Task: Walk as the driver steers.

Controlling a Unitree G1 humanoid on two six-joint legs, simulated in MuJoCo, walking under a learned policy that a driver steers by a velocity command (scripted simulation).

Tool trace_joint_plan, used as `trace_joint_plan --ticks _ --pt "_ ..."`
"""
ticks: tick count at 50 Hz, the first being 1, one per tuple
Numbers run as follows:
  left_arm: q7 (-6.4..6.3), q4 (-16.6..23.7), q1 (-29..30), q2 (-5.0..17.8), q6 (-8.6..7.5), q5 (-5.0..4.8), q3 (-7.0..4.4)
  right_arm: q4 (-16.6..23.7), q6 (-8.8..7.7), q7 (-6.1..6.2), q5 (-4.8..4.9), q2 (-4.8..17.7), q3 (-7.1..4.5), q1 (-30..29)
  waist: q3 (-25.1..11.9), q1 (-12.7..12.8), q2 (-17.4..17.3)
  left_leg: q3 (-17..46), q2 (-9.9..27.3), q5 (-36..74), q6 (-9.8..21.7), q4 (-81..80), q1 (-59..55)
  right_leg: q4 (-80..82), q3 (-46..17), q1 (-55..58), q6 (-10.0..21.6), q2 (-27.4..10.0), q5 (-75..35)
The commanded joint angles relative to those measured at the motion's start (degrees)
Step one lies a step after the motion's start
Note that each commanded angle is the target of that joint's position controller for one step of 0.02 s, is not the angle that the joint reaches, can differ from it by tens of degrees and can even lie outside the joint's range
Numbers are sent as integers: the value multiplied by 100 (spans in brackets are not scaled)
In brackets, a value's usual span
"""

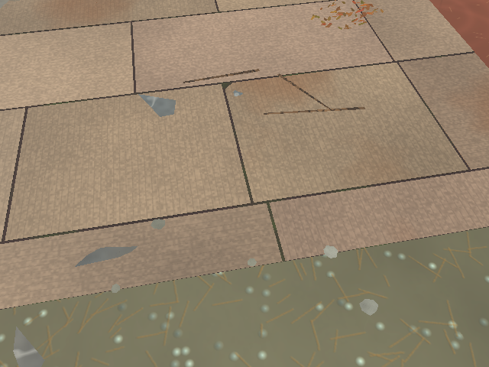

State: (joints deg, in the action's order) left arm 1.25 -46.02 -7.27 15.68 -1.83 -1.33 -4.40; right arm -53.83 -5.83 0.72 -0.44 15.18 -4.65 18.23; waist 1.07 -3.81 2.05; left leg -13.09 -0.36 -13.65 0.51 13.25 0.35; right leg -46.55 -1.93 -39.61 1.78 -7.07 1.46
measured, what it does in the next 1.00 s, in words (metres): walks ahead: right foot, then left foot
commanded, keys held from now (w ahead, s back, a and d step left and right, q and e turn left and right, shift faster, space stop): w+e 0.26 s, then w+q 0.26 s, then no key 0.48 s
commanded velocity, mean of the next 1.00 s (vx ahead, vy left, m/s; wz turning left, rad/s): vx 0.36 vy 0.00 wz -0.14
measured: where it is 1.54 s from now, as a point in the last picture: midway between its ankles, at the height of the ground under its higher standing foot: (285, 348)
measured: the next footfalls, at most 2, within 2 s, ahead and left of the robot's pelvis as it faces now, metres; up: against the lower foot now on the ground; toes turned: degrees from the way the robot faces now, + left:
right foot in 0.16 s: +0.25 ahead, -0.14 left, +0.00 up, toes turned -10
left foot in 0.70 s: +0.60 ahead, +0.01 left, +0.00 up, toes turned -4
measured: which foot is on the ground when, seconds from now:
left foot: down 0.00-0.18, up 0.20-0.68, down 0.70-1.00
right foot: up 0.00-0.14, down 0.16-0.72, up 0.74-1.00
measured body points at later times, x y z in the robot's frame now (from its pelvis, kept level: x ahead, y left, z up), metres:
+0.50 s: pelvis +0.27 -0.08 +0.00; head +0.29 -0.10 +0.45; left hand +0.38 +0.18 -0.11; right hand +0.39 -0.37 -0.11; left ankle +0.48 +0.08 -0.67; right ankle +0.21 -0.14 -0.74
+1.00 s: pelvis +0.48 -0.07 -0.01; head +0.51 -0.08 +0.44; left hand +0.60 +0.19 -0.14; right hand +0.58 -0.33 -0.13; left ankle +0.56 +0.01 -0.74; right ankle +0.50 -0.24 -0.73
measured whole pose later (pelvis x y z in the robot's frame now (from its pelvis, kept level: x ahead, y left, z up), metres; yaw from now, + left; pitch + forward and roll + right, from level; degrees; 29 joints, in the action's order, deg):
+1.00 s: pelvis +0.48 -0.07 -0.01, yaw -6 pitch +1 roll +1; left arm -2.2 -50.8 -11.2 14.4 0.9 0.3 -2.7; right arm -50.1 -1.9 -0.6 -1.3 12.9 -1.6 7.2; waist 1.9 -0.3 1.2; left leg -3.3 -3.0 -6.4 3.6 24.9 19.8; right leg -39.0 -2.8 -23.7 -2.0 -4.7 15.9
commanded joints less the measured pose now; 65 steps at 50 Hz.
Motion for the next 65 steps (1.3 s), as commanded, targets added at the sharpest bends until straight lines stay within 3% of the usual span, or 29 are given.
trace_joint_plan --ticks 1,5,7,8,9,10,11,12,13,15,20,26,29,32,34,35,36,37,38,40,42,44,47,52,53,54,56,60,65 --pt "126 522 547 97 -52 9 39 361 -15 50 76 951 -205 -213 404 31 -429 395 1684 1614 837 -551 115 550 225 9 75 4 -192" --pt "220 785 687 306 -25 -1 -39 338 141 51 179 1172 -281 -167 295 187 -606 117 1836 3244 636 231 -502 876 641 399 391 345 729" --pt "203 593 -330 632 -11 -30 -245 408 242 68 224 1289 -303 -349 -343 834 -674 -141 1647 4909 445 1807 -353 1135 1010 1876 681 892 914" --pt "118 300 -1346 1047 14 -38 -473 454 252 82 188 1178 -248 -306 -881 1283 -455 -235 1394 4410 204 3242 478 1378 824 3497 909 1071 661" --pt "-7 197 -1790 1711 54 -56 -637 684 190 69 -54 574 -63 -122 -1207 1102 850 -205 819 555 -135 5319 2559 1652 -1497 5116 1470 -284 786" --pt "42 444 -1641 1887 -58 6 -578 948 -62 4 33 317 77 0 -2168 768 1225 1226 -154 -2216 -260 6644 4049 2783 -4653 6172 2433 -1273 1884" --pt "100 426 -1638 1351 -144 45 -420 1082 -234 -60 279 788 -28 -747 -1773 1082 434 1801 129 -1806 -119 6851 4726 3138 -4244 6035 2071 -1195 1778" --pt "100 409 -1420 1098 -207 33 -348 1134 -317 -78 331 797 -18 -913 -1120 940 337 1725 371 -1268 39 6492 4870 3066 -3343 5366 1840 -993 1371" --pt "91 502 -954 895 -228 12 -285 1018 -332 -21 193 771 -30 -864 -762 657 -131 1751 637 -813 61 5994 4475 3032 -2661 4485 1607 -712 862" --pt "47 637 -414 467 -236 124 -134 804 -169 -30 98 825 -97 -503 -562 283 31 1720 966 -324 21 5377 3613 3237 -1759 3401 1405 -457 -117" --pt "-77 330 -836 673 -358 131 -155 862 84 -40 75 517 -16 -870 -207 396 34 1538 994 821 -191 4297 3883 3663 -722 3135 1290 -312 -1247" --pt "-149 75 -1069 735 -393 172 -116 1065 34 -188 174 373 80 -1638 208 772 99 1401 674 2445 -4 2504 3879 4004 26 3510 871 -283 -530" --pt "-183 -138 -1240 681 -293 134 -75 1256 -23 -298 72 274 137 -1990 387 843 11 1167 455 2297 101 1859 3760 3552 218 3851 809 -325 -1761" --pt "-229 -211 -1185 810 -165 120 -86 1245 -80 -409 35 421 94 -1665 23 611 259 1030 126 1620 311 1637 3284 2755 119 4365 706 -452 -3289" --pt "-259 -197 -926 897 -103 86 -89 937 -117 -383 -12 741 -46 -591 -584 -1 272 869 -193 1924 535 1168 2037 1457 216 4484 448 -193 -4186" --pt "-255 -152 -1025 795 -132 153 -32 830 -120 -315 -89 1070 -115 -35 -1196 -195 -41 1400 398 4046 807 1380 602 278 324 3732 203 107 -3036" --pt "-178 -153 -1824 235 -221 238 143 780 -61 -248 -264 1432 -136 327 -2191 111 -1314 3358 2136 6449 1957 1905 -1735 -2144 381 1659 -258 901 908" --pt "-101 -450 -2162 306 -267 138 159 693 3 -245 -157 885 18 532 -3140 14 -1328 4333 2565 6844 2428 1714 -2366 -2984 -582 1108 -361 1179 3912" --pt "-73 -379 -1689 788 -238 -44 34 777 81 -246 -9 843 17 191 -2631 -88 -907 3708 2255 5605 2147 1478 -1706 -3140 -773 862 -331 826 3731" --pt "-176 -189 -860 699 -65 3 24 927 171 -212 40 508 136 -832 -1051 193 -255 2814 1715 3686 1653 826 281 -2309 -323 680 -375 367 3123" --pt "-277 -273 -1109 446 176 76 37 935 230 -206 -84 492 148 -1316 -604 598 -610 2293 1331 2513 1405 283 1838 -1282 -134 1708 -430 239 2677" --pt "-361 -370 -1320 214 254 121 92 901 240 -189 -157 546 119 -1438 -653 669 -919 1968 1167 2429 1410 147 2224 -474 23 2218 -497 297 2439" --pt "-382 -420 -1203 313 279 143 71 785 280 -123 -100 570 115 -1372 -964 574 -891 1968 1209 1295 1310 66 2071 351 29 2591 -438 270 1480" --pt "-363 -411 -896 373 243 310 38 545 399 -85 -49 242 268 -1265 -315 590 -602 1908 712 -1707 471 242 2521 1986 -90 3125 -142 170 729" --pt "-393 -341 -799 671 216 286 -3 507 401 -84 -81 264 257 -1106 -91 382 -168 1701 409 -1580 252 641 2442 2298 -444 2829 0 -161 802" --pt "-383 -463 -595 800 195 218 -47 479 426 -61 -56 158 258 -873 9 71 643 1292 94 -929 117 817 1848 2483 -479 2008 111 -60 2075" --pt "-341 -503 -468 349 91 240 52 398 470 -5 -52 330 217 -987 100 174 601 1250 131 -214 99 1140 1204 2751 -376 1531 -75 103 2486" --pt "-333 -685 -660 372 -51 159 52 221 482 15 -40 307 205 -964 -156 307 160 1327 224 462 187 1175 1283 2306 -185 2285 -149 225 953" --pt "-350 -863 -738 346 -16 137 66 36 485 22 19 296 184 -999 -357 402 -81 1308 240 1142 140 1301 1172 2048 -72 2708 -64 288 38"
